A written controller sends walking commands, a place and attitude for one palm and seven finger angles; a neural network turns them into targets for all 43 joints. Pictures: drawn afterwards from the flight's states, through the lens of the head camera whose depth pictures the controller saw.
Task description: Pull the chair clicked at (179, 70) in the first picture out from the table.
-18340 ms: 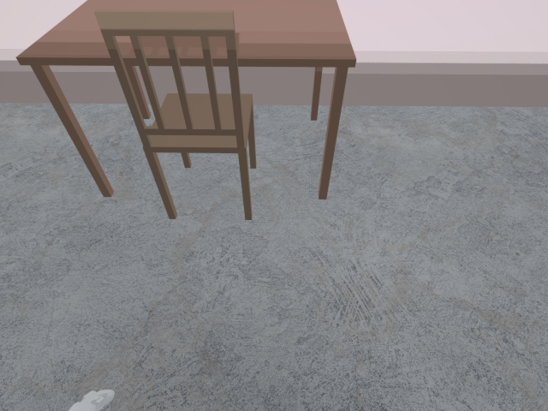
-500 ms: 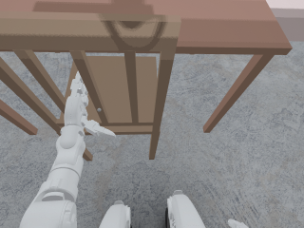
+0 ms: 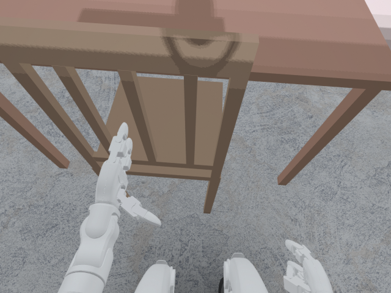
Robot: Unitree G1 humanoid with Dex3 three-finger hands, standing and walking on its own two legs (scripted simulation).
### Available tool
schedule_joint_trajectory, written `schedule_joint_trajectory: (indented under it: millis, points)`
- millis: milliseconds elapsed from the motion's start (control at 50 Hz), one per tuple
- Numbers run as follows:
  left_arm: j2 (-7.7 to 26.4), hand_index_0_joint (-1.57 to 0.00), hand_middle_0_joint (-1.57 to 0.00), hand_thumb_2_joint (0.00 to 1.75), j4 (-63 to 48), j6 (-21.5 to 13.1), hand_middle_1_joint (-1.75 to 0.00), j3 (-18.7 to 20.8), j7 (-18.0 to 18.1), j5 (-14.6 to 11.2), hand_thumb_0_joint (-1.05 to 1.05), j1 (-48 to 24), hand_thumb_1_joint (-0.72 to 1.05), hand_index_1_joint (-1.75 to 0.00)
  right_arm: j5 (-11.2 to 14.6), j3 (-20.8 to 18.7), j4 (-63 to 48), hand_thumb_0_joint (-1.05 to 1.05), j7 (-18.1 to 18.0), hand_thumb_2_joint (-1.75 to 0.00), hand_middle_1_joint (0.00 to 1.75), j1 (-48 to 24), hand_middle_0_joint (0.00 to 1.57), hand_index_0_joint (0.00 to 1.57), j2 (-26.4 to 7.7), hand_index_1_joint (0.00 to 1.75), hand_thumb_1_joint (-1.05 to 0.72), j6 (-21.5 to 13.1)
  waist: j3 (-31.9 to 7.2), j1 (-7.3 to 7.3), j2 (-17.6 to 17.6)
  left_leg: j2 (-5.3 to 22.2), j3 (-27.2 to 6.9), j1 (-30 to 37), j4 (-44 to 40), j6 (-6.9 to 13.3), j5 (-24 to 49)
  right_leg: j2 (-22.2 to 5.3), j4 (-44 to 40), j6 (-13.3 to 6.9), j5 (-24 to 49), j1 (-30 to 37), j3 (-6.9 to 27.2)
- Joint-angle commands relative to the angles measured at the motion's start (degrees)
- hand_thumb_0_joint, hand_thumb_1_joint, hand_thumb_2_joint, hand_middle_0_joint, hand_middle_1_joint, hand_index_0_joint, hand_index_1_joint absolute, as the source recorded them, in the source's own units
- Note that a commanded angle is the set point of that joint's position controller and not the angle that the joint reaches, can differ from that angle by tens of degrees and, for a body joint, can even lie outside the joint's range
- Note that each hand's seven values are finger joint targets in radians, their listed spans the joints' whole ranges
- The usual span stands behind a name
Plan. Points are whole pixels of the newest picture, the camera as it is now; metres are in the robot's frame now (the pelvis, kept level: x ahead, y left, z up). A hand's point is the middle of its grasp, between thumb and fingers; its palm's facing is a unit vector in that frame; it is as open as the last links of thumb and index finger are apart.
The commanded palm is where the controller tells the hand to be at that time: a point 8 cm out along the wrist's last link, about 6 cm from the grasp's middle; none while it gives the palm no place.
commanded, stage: aim the fingers beside a spindle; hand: left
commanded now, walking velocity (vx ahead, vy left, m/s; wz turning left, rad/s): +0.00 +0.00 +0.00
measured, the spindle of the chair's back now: (143, 125) +0.46 +0.13 +0.02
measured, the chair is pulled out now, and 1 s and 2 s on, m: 0.03 0.03 0.03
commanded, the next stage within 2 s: none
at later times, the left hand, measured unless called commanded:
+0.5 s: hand (143, 180) +0.33 +0.12 +0.01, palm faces -0.09 -1.00 -0.03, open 17.2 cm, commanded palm +0.31 +0.17 +0.01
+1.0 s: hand (143, 174) +0.34 +0.12 +0.01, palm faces -0.10 -0.99 -0.02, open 17.0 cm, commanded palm +0.33 +0.17 +0.01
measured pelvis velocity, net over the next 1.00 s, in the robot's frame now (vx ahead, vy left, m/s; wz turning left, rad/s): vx -0.01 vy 0.00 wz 0.00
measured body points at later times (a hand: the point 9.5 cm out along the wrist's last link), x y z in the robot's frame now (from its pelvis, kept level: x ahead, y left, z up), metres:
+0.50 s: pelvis -0.01 +0.00 -0.01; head +0.10 +0.00 +0.43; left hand +0.33 +0.17 +0.02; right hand +0.14 -0.25 -0.12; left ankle -0.02 +0.11 -0.64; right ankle +0.04 -0.13 -0.64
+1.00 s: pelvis -0.01 +0.00 -0.01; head +0.11 +0.01 +0.42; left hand +0.34 +0.17 +0.01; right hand +0.14 -0.24 -0.12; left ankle -0.02 +0.11 -0.64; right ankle +0.04 -0.13 -0.64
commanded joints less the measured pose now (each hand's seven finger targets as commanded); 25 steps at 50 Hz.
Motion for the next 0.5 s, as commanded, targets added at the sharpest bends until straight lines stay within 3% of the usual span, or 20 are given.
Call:
schedule_joint_trajectory:
  millis: [0, 40, 60, 140, 160, 200, 260, 280, 320, 380, 420, 480]
  points:
    - [5.7, 0.0, 0.0, 0.2, -16.9, -4.2, 0.0, 2.3, -0.2, -1.1, 0.0, -5.0, -0.55, 0.0, -0.1, -3.3, -6.9, 0.0, -0.7, -0.9, 0.3, 1.4, 0.2, 0.2, -7.7, 0.3, -0.9, -2.8, -22.9, -0.15, 0.2, -0.7, 0.4, 9.2, -8.8, -0.2, 25.1, 1.3, -6.0, -2.8, 19.9, 20.5, -0.7]
    - [6.6, 0.0, 0.0, 0.2, -17.5, -3.8, 0.0, 2.8, -0.7, -1.5, 0.0, -2.3, -0.55, 0.0, 0.1, -3.2, -7.0, 0.0, -0.9, -0.9, 0.3, 1.0, 0.2, 0.2, -7.8, 0.3, -0.9, -3.1, -21.5, -0.4, -0.9, -0.6, 0.3, 7.7, -8.7, 0.0, 23.8, 1.4, -6.2, -2.8, 19.4, 20.8, -0.7]
    - [4.5, 0.0, 0.0, 0.2, -19.0, -5.2, 0.0, 1.5, -0.9, -2.2, 0.0, -5.0, -0.55, 0.0, -0.1, -3.1, -6.7, 0.0, -1.0, -0.9, 0.3, 0.6, 0.2, 0.2, -7.5, 0.3, -0.9, -3.6, -20.1, -1.71, -2.0, -0.6, 0.2, 6.8, -7.6, 0.1, 22.9, 1.4, -6.0, -2.5, 18.9, 18.5, -0.8]
    - [6.1, -0.01, -0.01, 0.22, -16.1, -6.6, -0.02, 2.1, -1.4, -1.9, 0.0, -10.7, -0.54, -0.02, -0.4, -2.9, -4.7, 0.0, -1.6, -0.9, 0.3, 0.1, 0.2, 0.2, -8.2, 0.3, -0.9, -4.8, -16.6, -2.78, -0.8, -0.8, -0.3, 3.5, -6.3, 0.2, 16.0, 1.4, -5.7, -2.5, 10.9, 13.7, -0.6]
    - [5.4, -0.01, -0.01, 0.22, -15.8, -6.6, -0.02, 1.3, -1.6, -1.7, 0.0, -12.3, -0.54, -0.02, -0.5, -2.9, -4.6, 0.0, -1.8, -0.9, 0.3, -0.1, 0.2, 0.2, -8.3, 0.3, -0.9, -5.1, -17.6, -3.0, -0.6, -0.9, -0.3, 3.5, -6.0, 0.3, 15.3, 1.3, -5.7, -2.5, 10.0, 13.2, -0.4]
    - [6.5, -0.02, -0.02, 0.23, -15.5, -6.0, -0.03, 2.1, -2.1, -1.8, 0.0, -13.5, -0.53, -0.03, -0.4, -3.0, -4.3, 0.0, -2.1, -0.9, 0.3, 0.1, 0.2, 0.2, -8.6, 0.3, -0.9, -5.5, -19.3, -2.51, 1.5, -1.0, -0.3, 4.5, -6.1, 0.2, 15.6, 1.2, -5.4, -2.7, 9.7, 13.1, -0.4]
    - [6.5, -0.03, -0.03, 0.24, -16.5, -4.2, -0.04, 2.1, -2.8, -2.4, 0.0, -11.6, -0.53, -0.04, -0.3, -3.1, -4.9, 0.0, -2.2, -0.9, 0.3, 0.2, 0.2, 0.2, -8.7, 0.3, -0.9, -5.7, -23.8, -1.61, 1.4, -1.0, -0.1, 6.1, -6.4, 0.3, 18.9, 1.0, -5.3, -2.7, 13.1, 16.5, -0.3]
    - [8.0, -0.03, -0.03, 0.25, -16.5, -3.5, -0.04, 3.7, -2.6, -2.7, 0.0, -10.8, -0.53, -0.04, -0.1, -3.2, -5.1, 0.0, -2.2, -0.9, 0.3, 0.4, 0.2, 0.2, -8.8, 0.3, -0.9, -5.6, -24.0, -1.03, 1.6, -0.9, -0.1, 6.2, -6.7, 0.2, 19.7, 1.1, -5.3, -2.7, 14.0, 17.4, -0.3]
    - [7.1, -0.03, -0.03, 0.26, -17.6, -2.5, -0.04, 3.1, -2.5, -2.9, 0.0, -9.6, -0.52, -0.04, 0.0, -3.2, -5.5, 0.0, -2.2, -0.9, 0.3, 0.4, 0.2, 0.2, -8.6, 0.3, -0.9, -5.5, -24.8, -0.79, 1.8, -0.8, 0.0, 6.9, -7.1, 0.1, 21.4, 1.0, -5.1, -2.6, 15.7, 18.1, -0.6]
    - [7.6, -0.04, -0.04, 0.27, -16.0, -1.4, -0.05, 4.4, -1.4, -3.1, 0.0, -9.8, -0.52, -0.05, 0.0, -3.1, -5.2, 0.0, -2.1, -0.9, 0.3, 0.8, 0.2, 0.2, -8.5, 0.3, -0.9, -5.2, -23.6, -1.31, -1.0, -0.8, 0.1, 4.7, -6.8, 0.2, 19.9, 1.1, -5.4, -2.2, 15.0, 18.4, -0.4]
    - [7.0, -0.05, -0.05, 0.28, -13.7, -1.4, -0.06, 4.3, -0.7, -2.7, 0.0, -10.1, -0.51, -0.06, 0.0, -2.9, -5.2, 0.0, -2.2, -0.9, 0.3, 0.8, 0.2, 0.2, -8.5, 0.3, -0.9, -5.1, -20.6, -1.69, -2.7, -0.9, 0.0, 3.0, -7.1, 0.2, 17.4, 1.2, -5.9, -2.1, 12.6, 17.2, -0.5]
    - [7.4, -0.05, -0.05, 0.29, -13.4, -2.3, -0.07, 4.8, -0.2, -2.2, 0.0, -11.3, -0.51, -0.07, -0.2, -2.9, -5.2, 0.0, -2.1, -0.9, 0.3, 0.9, 0.2, 0.2, -8.6, 0.3, -0.9, -5.4, -20.1, -1.39, -1.5, -0.9, 0.3, 2.6, -7.1, 0.3, 16.0, 1.2, -5.8, -2.2, 10.8, 16.0, -0.3]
